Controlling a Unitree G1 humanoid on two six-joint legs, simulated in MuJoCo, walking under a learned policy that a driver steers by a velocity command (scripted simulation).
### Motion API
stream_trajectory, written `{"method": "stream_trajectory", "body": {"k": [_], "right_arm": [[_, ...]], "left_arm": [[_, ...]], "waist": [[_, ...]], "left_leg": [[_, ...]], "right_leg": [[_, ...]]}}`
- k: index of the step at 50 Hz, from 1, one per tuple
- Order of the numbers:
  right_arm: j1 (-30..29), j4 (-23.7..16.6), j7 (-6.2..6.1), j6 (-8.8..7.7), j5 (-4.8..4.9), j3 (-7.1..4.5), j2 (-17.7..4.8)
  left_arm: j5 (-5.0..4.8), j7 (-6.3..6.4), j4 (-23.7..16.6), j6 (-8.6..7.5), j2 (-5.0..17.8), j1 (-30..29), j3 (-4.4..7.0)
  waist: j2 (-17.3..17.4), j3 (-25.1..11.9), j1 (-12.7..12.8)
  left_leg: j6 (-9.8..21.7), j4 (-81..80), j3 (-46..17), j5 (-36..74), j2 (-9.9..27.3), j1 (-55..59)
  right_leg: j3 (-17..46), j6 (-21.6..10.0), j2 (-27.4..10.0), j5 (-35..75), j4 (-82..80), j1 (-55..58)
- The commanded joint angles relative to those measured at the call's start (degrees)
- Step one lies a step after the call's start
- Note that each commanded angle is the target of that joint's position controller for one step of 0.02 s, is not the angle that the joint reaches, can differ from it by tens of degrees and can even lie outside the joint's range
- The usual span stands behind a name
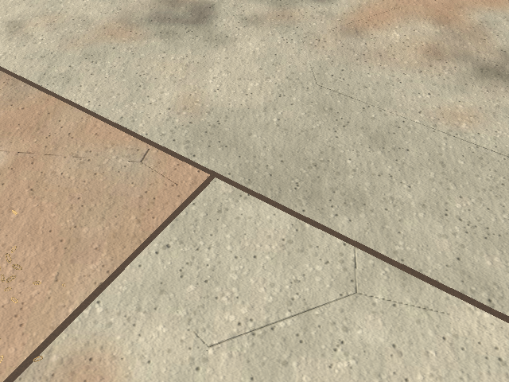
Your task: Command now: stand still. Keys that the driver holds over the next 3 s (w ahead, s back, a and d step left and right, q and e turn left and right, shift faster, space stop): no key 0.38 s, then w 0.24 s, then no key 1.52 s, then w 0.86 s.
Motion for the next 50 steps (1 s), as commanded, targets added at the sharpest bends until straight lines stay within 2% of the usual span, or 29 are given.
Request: {"method": "stream_trajectory", "body": {"k": [1, 19, 20, 21, 22, 23, 24, 25, 26, 27, 28, 29, 30, 31, 32, 33, 34, 35, 36, 37, 39, 41, 43, 45, 47, 48, 49, 50], "right_arm": [[-0.1, -1.0, -0.42, -0.47, 0.10, -1.27, -6.2], [1.5, 6.6, -0.99, 0.13, 0.32, -0.70, -5.0], [2.4, 7.3, -1.01, 0.21, 0.33, -0.49, -4.2], [2.4, 7.6, -1.06, 0.29, 0.62, -0.45, -3.9], [1.8, 7.4, -1.06, 0.18, 0.89, -0.48, -3.9], [0.5, 6.6, -0.91, -0.30, 0.92, -0.39, -3.6], [-0.9, 5.6, -0.53, -1.21, 1.05, -0.16, -2.9], [-1.8, 4.8, 0.01, -2.30, 1.30, 0.16, -1.8], [-1.4, 4.6, 0.62, -3.33, 1.70, 0.14, -1.8], [-0.3, 4.8, 1.23, -4.18, 2.05, 0.11, -1.9], [2.4, 5.7, 1.72, -4.89, 2.25, 0.09, -1.7], [7.7, 8.0, 1.96, -5.31, 2.16, -0.28, -1.8], [12.7, 10.3, 2.11, -5.40, 1.54, -0.98, -3.3], [19.5, 11.5, 1.99, -5.46, 1.32, -2.21, -8.1], [22.3, 11.7, 2.89, -5.94, 0.37, -2.84, -13.1], [16.0, 10.0, 2.92, -6.54, -0.18, -1.49, -9.1], [11.7, 8.3, 2.71, -6.71, 0.19, -0.73, -6.0], [9.5, 7.3, 2.68, -6.51, 0.38, -0.47, -5.4], [8.7, 6.9, 2.52, -6.04, 0.63, -0.15, -4.6], [9.4, 7.1, 2.19, -5.38, 0.44, 0.43, -3.0], [11.2, 7.9, 1.29, -4.38, -0.35, 1.16, -2.0], [10.5, 7.7, 0.47, -3.65, -0.63, 1.20, -4.0], [11.0, 8.0, 0.20, -3.11, -0.45, 0.71, -6.5], [10.4, 8.1, 0.35, -2.90, 0.15, 0.58, -6.5], [8.2, 8.0, 0.56, -2.78, 1.00, 0.62, -5.7], [8.6, 8.3, 0.73, -2.79, 1.17, 0.53, -5.6], [10.2, 8.6, 0.91, -3.09, 0.43, 0.32, -6.1], [15.6, 9.1, 1.18, -3.53, -0.97, 0.78, -3.8]], "left_arm": [[-0.11, 0.18, -1.6, -0.73, 6.7, 0.5, 1.61], [-0.43, 0.81, 6.1, -0.63, 6.4, 3.2, 0.91], [-0.45, 0.93, 6.9, -0.53, 6.1, 4.2, 0.82], [-0.78, 1.15, 7.2, -0.29, 6.9, 4.5, 1.10], [-1.12, 1.32, 7.1, -0.13, 8.5, 4.6, 1.59], [-1.34, 1.37, 7.0, -0.23, 9.8, 5.4, 1.93], [-1.61, 1.34, 7.2, -0.62, 11.4, 7.0, 2.43], [-1.90, 1.30, 7.4, -1.15, 12.8, 7.6, 2.96], [-1.97, 1.29, 7.1, -1.68, 12.5, 6.5, 2.99], [-2.06, 1.18, 6.5, -2.05, 11.6, 4.7, 2.84], [-2.49, 1.02, 5.6, -2.13, 11.0, 2.1, 2.67], [-2.79, 0.85, 4.6, -2.03, 10.3, -0.8, 2.45], [-2.43, 0.72, 3.7, -2.22, 8.5, -2.2, 1.95], [-1.65, 0.49, 2.6, -2.81, 4.4, -2.7, 0.76], [-2.29, 1.04, 0.5, -3.66, 5.0, -2.8, 1.19], [-3.10, 1.06, 1.6, -4.14, 7.4, -0.9, 1.79], [-3.00, 0.63, 3.0, -4.38, 7.5, 1.2, 1.91], [-2.26, 0.42, 4.2, -4.40, 7.1, 2.2, 2.11], [-1.61, 0.38, 4.3, -4.29, 7.9, 1.1, 2.61], [-1.38, 0.13, 4.3, -4.07, 7.4, 0.0, 2.79], [-1.67, -0.36, 3.9, -3.39, 3.9, -1.7, 2.06], [-1.71, -0.28, 2.8, -2.88, 2.0, -5.6, 1.21], [-1.63, -0.10, 2.2, -2.28, 2.8, -7.9, 1.07], [-1.72, -0.03, 2.4, -1.77, 4.3, -8.1, 1.29], [-1.27, -0.07, 3.0, -1.80, 5.3, -7.2, 1.63], [-0.67, 0.05, 3.8, -1.95, 6.5, -5.3, 2.13], [-0.31, 0.51, 4.4, -2.03, 9.8, -2.8, 3.15], [-0.39, 0.68, 4.9, -1.87, 13.2, -0.9, 3.90]], "waist": [[-0.6, -1.4, 0.2], [-0.3, 0.1, 0.2], [-0.8, -1.1, 0.2], [-1.7, -0.2, 0.5], [-3.7, 1.6, 1.0], [-6.1, 4.0, 1.7], [-9.4, 5.7, 2.5], [-11.7, 7.5, 2.8], [-11.6, 8.8, 1.9], [-11.2, 9.2, 0.7], [-10.1, 8.5, -1.4], [-8.0, 7.1, -4.1], [-3.2, 4.8, -5.5], [10.5, 0.9, -7.0], [18.5, 0.7, -6.5], [10.3, 4.2, -2.9], [7.1, 5.7, -0.9], [5.8, 4.0, 0.1], [5.7, 3.1, 0.1], [6.3, 1.6, -0.1], [6.5, -0.5, -0.1], [6.0, -0.8, -0.4], [6.7, -1.6, -1.1], [7.1, -1.5, -0.7], [6.0, -0.9, 1.1], [4.3, -1.5, 2.3], [1.5, -3.6, 2.7], [-3.8, -8.9, 0.2]], "left_leg": [[0.5, -2.4, 0.0, 9.8, 0.3, 2.7], [1.3, -3.3, 0.7, 9.3, -0.4, 2.4], [1.4, -3.0, 1.8, 4.2, -1.3, 2.7], [1.7, -1.0, 3.6, -3.8, -3.0, 1.1], [2.3, 2.0, 5.3, -11.9, -4.6, -2.0], [2.8, 5.5, 6.0, -15.5, -5.1, -6.2], [3.2, 10.5, 6.7, -14.3, -4.9, -10.0], [4.0, 15.0, 5.3, -11.7, -3.0, -11.1], [5.2, 16.5, 3.9, -11.3, -1.2, -12.3], [6.4, 14.3, 3.6, -12.7, -0.3, -11.9], [7.7, 7.3, 4.2, -11.5, -0.3, -6.8], [8.0, -0.6, 5.3, -6.2, -1.7, 3.3], [7.5, -3.7, 1.8, -2.7, -1.0, 11.2], [11.0, -12.5, -15.8, -10.9, 9.7, 18.6], [18.2, -19.6, -36.8, -11.8, 19.7, 19.2], [19.1, -18.2, -35.0, -4.8, 20.7, 15.3], [17.1, -16.1, -25.8, 6.9, 18.1, 13.4], [14.8, -15.1, -18.2, 16.8, 14.9, 13.6], [13.0, -14.2, -12.4, 27.7, 13.0, 14.6], [11.8, -13.6, -7.5, 35.3, 10.5, 14.0], [11.4, -12.4, -2.3, 44.2, 8.0, 13.1], [11.3, -11.7, 0.7, 45.6, 6.8, 10.0], [11.9, -11.0, 0.5, 45.9, 7.6, 8.0], [12.7, -10.2, -0.8, 45.0, 9.0, 7.1], [12.0, -7.8, -1.5, 42.4, 9.0, 6.6], [10.6, -5.8, -1.4, 40.9, 7.7, 6.2], [8.4, -2.8, -0.4, 36.7, 5.2, 4.7], [5.7, 1.2, 1.2, 23.1, 1.6, -1.9]], "right_leg": [[3.5, -1.1, -3.7, 11.3, -6.6, -3.0], [1.2, -0.3, -2.3, 10.5, -6.9, -3.2], [1.0, -0.5, -1.9, 4.4, -7.7, -2.8], [1.6, -1.4, -1.8, -6.3, -8.6, -3.5], [4.1, -3.2, -3.0, -17.8, -10.2, -5.0], [8.8, -5.3, -6.1, -26.4, -13.2, -6.2], [15.5, -8.1, -10.9, -31.8, -16.9, -5.9], [22.2, -11.0, -15.6, -32.8, -19.6, -7.7], [24.7, -12.5, -17.8, -30.6, -20.5, -8.3], [23.7, -12.2, -17.8, -27.2, -19.8, -8.0], [20.2, -10.7, -16.2, -23.6, -17.7, -9.4], [14.7, -8.3, -12.4, -18.8, -14.2, -13.6], [8.7, -5.9, -7.8, -11.2, -5.6, -17.0], [-1.4, -1.8, -0.9, -6.8, 13.5, -23.6], [-1.1, -0.6, 2.9, -15.8, 26.2, -31.4], [2.8, -1.0, -0.7, -14.8, 34.3, -33.0], [3.0, -1.4, -2.7, -10.1, 36.3, -32.4], [1.5, -1.3, -4.2, -6.4, 35.0, -31.0], [0.2, -1.0, -5.3, -3.1, 32.3, -30.3], [-1.4, -0.3, -5.3, -0.6, 30.2, -27.6], [-3.6, 1.1, -4.4, 3.1, 23.5, -23.4], [-4.7, 1.9, -3.7, 6.3, 14.1, -18.3], [-5.5, 2.0, -2.6, 8.1, 9.2, -13.9], [-4.9, 1.2, -2.5, 9.9, 6.6, -11.1], [-4.8, -0.8, -2.2, 13.6, 0.7, -7.4], [-4.3, -2.1, -2.0, 19.7, -4.2, -2.9], [-1.1, -3.5, -4.8, 35.3, -4.5, 3.6], [3.6, -7.9, -10.0, 51.1, 1.2, 15.3]]}}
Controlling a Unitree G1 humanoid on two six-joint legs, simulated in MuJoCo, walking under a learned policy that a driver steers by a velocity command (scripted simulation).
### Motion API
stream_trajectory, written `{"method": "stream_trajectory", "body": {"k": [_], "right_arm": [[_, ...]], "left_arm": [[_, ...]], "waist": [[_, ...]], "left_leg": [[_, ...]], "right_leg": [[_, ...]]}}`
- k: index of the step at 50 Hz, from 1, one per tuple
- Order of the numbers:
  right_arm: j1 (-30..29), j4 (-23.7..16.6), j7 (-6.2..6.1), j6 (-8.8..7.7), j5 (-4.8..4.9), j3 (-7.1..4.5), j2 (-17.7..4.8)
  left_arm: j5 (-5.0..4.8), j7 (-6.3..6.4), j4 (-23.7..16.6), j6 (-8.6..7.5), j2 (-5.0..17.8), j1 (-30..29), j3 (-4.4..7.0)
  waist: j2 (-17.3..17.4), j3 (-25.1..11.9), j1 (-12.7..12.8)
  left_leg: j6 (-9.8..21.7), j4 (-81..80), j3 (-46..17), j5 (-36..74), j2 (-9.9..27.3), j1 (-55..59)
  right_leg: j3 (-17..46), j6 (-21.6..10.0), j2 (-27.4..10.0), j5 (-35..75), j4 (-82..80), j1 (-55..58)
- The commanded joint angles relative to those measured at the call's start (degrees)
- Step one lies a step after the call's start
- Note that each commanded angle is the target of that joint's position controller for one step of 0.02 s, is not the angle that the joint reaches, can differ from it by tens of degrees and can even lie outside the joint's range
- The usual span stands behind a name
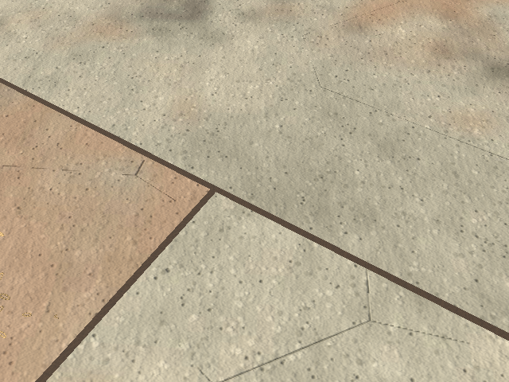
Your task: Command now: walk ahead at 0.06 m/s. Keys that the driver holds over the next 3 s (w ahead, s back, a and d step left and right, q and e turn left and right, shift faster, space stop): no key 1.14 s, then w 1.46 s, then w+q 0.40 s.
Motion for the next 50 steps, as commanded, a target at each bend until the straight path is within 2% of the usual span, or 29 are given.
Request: {"method": "stream_trajectory", "body": {"k": [1, 2, 3, 4, 5, 6, 7, 8, 9, 10, 12, 14, 20, 29, 39, 50], "right_arm": [[9.4, 0.2, -0.06, -0.53, -0.95, -0.27, -3.4], [6.0, -0.5, -0.28, 0.30, -0.30, -0.27, -3.3], [3.6, -1.5, -0.70, 1.17, 0.18, -0.29, -3.1], [2.4, -1.8, -1.21, 2.09, 0.05, -0.41, -3.1], [3.3, -1.4, -1.58, 2.87, -0.40, -0.42, -3.0], [4.8, -0.5, -1.84, 3.41, -0.92, -0.53, -3.5], [4.7, -0.3, -1.81, 3.81, -1.25, -0.69, -4.7], [4.6, 0.1, -1.57, 3.84, -0.63, -0.96, -6.7], [3.4, 0.2, -1.31, 3.55, -0.11, -0.94, -6.5], [2.5, 0.0, -1.14, 3.21, -0.17, -0.73, -5.6], [1.5, -0.1, -1.02, 2.54, -0.34, -1.09, -6.4], [1.2, -0.1, -0.91, 2.15, -0.21, -1.08, -5.9], [1.1, 0.2, -0.94, 2.55, -0.14, -0.99, -5.2], [2.6, 0.6, -1.05, 2.00, -0.28, -0.74, -4.4], [5.2, 0.9, -1.28, 1.46, -0.32, -0.59, -3.0], [7.8, 0.6, -1.41, 1.18, -0.22, -0.69, -1.9]], "left_arm": [[0.30, 0.59, 1.4, 0.48, 9.1, 10.9, 2.52], [0.01, 0.43, 1.9, 0.94, 5.8, 10.0, 1.65], [0.20, 0.18, 1.7, 1.00, 4.7, 6.4, 0.93], [0.62, -0.07, 1.3, 0.78, 4.4, 3.3, 0.55], [0.82, -0.25, 1.0, 0.55, 5.6, 0.6, 0.74], [0.40, -0.29, 0.6, 0.50, 6.8, -1.8, 1.11], [-0.32, -0.34, 0.6, 0.58, 7.5, -2.0, 1.49], [-0.59, -0.43, 0.4, 0.60, 7.2, -2.0, 1.54], [-0.40, -0.34, 0.8, 0.54, 6.5, -1.6, 1.42], [-0.35, -0.21, 1.6, 0.37, 6.5, -0.9, 1.50], [-0.45, 0.19, 2.9, 0.31, 6.4, 0.6, 1.63], [-0.38, 0.40, 3.9, 0.54, 6.1, 1.4, 1.69], [-0.33, 0.67, 5.8, 1.70, 5.8, 0.9, 1.87], [-0.17, 1.19, 7.8, 2.57, 5.8, 1.0, 1.97], [-0.05, 1.48, 9.2, 2.77, 5.2, 1.6, 1.81], [-0.07, 1.67, 10.1, 2.64, 4.6, 3.2, 1.55]], "waist": [[-5.4, -13.9, 3.1], [-6.0, -12.2, 3.5], [-6.7, -9.2, 2.3], [-6.6, -6.2, 1.1], [-6.0, -4.4, -0.5], [-5.3, -3.9, -1.8], [-3.9, -3.2, -1.2], [-0.1, -1.7, 0.3], [1.7, -1.2, 0.8], [1.5, -1.7, 1.1], [1.8, -3.6, 1.6], [1.8, -5.2, 1.8], [1.6, -3.4, 1.9], [1.4, -0.9, 2.4], [1.5, 0.7, 2.7], [1.4, 1.0, 2.7]], "left_leg": [[-2.4, 10.4, -1.9, 15.5, 4.1, -15.7], [-3.7, 13.3, -1.8, 3.2, 2.9, -16.0], [-4.3, 14.2, -2.2, -4.8, 3.0, -16.3], [-4.4, 12.5, -2.8, -7.8, 3.3, -16.1], [-4.3, 7.5, -2.8, -5.2, 3.7, -13.6], [-3.8, 1.2, -2.5, 2.1, 3.8, -9.8], [-3.2, -2.0, -2.4, 7.8, 3.9, -7.5], [-2.2, -1.1, -1.8, 7.6, 4.1, -10.0], [-1.1, -0.9, -2.1, 7.6, 4.2, -12.0], [-1.0, -1.3, -2.3, 10.4, 4.5, -11.8], [-1.4, -1.3, -2.4, 17.6, 5.0, -10.6], [-1.7, -0.6, -2.2, 21.3, 5.1, -9.4], [-1.4, -1.3, -1.9, 18.6, 5.0, -10.5], [-1.1, -3.0, -1.9, 12.2, 5.1, -13.6], [-0.8, -4.3, -1.8, 6.7, 5.0, -15.7], [-0.6, -4.4, -1.6, 5.9, 4.8, -16.1]], "right_leg": [[12.0, -11.9, -12.3, 39.7, 2.3, 30.6], [15.8, -13.4, -14.4, 33.3, -0.9, 26.7], [17.3, -13.2, -14.9, 26.0, -4.0, 21.2], [16.9, -11.8, -13.9, 21.3, -5.2, 16.9], [15.1, -9.9, -12.2, 18.2, -5.6, 12.8], [12.4, -7.5, -9.7, 13.2, -5.2, 9.6], [9.8, -5.1, -7.3, 7.2, -4.8, 7.1], [6.3, -3.6, -4.5, 3.2, -4.5, 7.4], [4.6, -2.7, -2.8, 4.3, -3.2, 9.7], [4.2, -2.7, -2.3, 8.2, -2.0, 11.1], [4.3, -3.7, -2.6, 17.2, 0.1, 14.0], [4.2, -4.3, -2.7, 20.5, 1.0, 15.4], [3.7, -3.7, -2.1, 15.4, 0.2, 14.8], [3.9, -2.7, -1.8, 8.7, -1.3, 14.8], [4.3, -2.1, -1.8, 3.6, -2.6, 13.9], [4.5, -2.1, -1.8, 2.5, -3.1, 13.1]]}}
Over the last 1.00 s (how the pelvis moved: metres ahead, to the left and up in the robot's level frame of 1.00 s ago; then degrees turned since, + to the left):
0.13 0.04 0.00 1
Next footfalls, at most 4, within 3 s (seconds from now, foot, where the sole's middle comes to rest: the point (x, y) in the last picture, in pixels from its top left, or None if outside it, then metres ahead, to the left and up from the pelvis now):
1.94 left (218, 367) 0.52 0.10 -0.77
2.52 right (298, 260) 0.84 -0.14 -0.77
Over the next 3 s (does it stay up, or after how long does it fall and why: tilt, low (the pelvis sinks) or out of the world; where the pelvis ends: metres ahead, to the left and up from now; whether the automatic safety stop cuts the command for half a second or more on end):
stays up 0.92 -0.03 0.00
